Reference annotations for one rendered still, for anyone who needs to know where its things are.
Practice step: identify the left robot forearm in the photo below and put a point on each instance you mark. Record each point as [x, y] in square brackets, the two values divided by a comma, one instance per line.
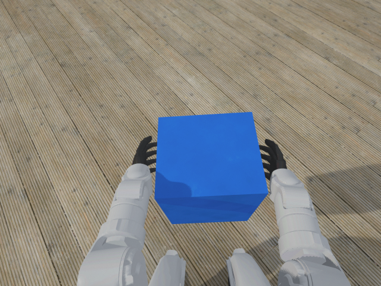
[126, 219]

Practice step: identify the robot left upper arm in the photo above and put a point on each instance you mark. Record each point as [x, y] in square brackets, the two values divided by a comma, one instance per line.
[121, 266]

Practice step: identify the robot left hand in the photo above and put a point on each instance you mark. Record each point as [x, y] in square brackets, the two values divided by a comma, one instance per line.
[142, 154]

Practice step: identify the left robot thigh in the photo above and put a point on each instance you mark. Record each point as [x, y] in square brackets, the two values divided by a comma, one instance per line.
[170, 271]

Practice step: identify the robot right shin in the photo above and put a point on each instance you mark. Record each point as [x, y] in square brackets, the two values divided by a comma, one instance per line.
[239, 250]

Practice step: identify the right robot forearm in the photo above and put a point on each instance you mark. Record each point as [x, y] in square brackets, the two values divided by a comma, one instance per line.
[300, 235]

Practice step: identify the robot right upper arm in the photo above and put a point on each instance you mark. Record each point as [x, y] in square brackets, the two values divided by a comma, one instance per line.
[298, 272]

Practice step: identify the robot right hand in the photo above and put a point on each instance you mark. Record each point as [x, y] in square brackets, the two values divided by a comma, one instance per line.
[275, 159]

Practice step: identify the carton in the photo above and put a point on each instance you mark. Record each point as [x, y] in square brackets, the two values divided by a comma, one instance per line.
[209, 168]

